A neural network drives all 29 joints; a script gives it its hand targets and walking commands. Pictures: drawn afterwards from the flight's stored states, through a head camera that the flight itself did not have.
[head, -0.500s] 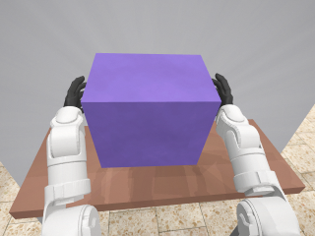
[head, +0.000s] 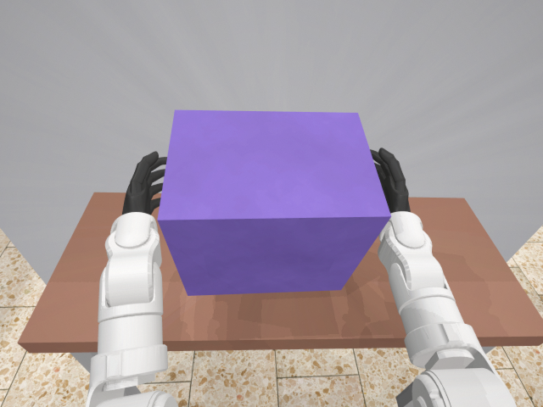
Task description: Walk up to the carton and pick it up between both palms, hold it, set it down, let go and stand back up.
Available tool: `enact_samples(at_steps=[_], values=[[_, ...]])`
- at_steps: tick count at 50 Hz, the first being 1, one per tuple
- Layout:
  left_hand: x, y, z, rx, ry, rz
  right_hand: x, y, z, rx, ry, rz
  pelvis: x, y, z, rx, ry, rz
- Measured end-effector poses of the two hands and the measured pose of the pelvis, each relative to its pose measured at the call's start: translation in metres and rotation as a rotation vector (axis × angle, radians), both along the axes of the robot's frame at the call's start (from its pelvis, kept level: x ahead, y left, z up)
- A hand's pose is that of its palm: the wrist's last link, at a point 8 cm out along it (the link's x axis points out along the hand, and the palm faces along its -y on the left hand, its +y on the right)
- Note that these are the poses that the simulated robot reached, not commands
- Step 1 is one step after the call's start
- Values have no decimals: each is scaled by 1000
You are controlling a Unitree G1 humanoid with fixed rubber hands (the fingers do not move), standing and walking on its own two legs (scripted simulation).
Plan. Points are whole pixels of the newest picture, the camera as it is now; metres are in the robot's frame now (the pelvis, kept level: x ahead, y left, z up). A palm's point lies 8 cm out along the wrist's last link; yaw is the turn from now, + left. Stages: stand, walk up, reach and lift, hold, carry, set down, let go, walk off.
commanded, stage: set down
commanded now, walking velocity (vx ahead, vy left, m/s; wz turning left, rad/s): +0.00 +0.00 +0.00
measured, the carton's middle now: (267, 210) +0.39 +0.02 +0.10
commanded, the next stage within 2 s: none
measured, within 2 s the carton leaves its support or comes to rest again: neither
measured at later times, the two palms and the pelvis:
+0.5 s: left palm (137, 220) +0.34 +0.20 +0.13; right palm (380, 196) +0.39 -0.15 +0.14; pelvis +0.00 +0.00 +0.00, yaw -1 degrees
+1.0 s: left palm (155, 224) +0.36 +0.18 +0.10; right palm (378, 188) +0.42 -0.16 +0.12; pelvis +0.01 -0.01 +0.00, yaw -3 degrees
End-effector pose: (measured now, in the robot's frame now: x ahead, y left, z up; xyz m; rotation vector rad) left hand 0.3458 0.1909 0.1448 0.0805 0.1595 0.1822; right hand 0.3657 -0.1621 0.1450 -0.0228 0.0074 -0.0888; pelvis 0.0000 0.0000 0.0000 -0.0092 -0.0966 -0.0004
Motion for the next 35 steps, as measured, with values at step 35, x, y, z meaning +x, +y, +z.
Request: enact_samples(at_steps=[35], values=[[8,-9,-19,-25,54,62,34,-6,-4,-9,45,65,0,-5,1,9,96,-28]])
